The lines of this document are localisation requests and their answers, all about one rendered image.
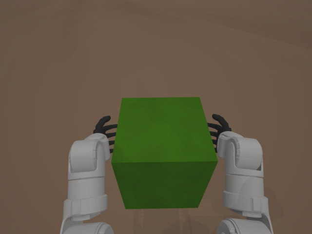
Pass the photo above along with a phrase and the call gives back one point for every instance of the left robot upper arm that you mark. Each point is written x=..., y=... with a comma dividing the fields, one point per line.
x=89, y=228

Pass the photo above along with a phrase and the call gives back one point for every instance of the right robot hand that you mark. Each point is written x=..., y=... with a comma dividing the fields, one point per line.
x=224, y=127

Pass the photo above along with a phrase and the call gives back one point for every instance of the right robot upper arm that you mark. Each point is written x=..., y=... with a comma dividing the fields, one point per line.
x=242, y=226

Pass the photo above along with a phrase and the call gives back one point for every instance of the left robot hand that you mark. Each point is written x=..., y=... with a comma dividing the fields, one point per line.
x=102, y=129

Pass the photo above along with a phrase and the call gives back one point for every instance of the carton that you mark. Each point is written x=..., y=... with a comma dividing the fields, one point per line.
x=163, y=154

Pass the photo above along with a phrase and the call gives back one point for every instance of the robot left forearm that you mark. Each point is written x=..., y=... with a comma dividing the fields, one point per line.
x=86, y=172

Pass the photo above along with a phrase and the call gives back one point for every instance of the robot right forearm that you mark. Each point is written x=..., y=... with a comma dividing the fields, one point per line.
x=244, y=192

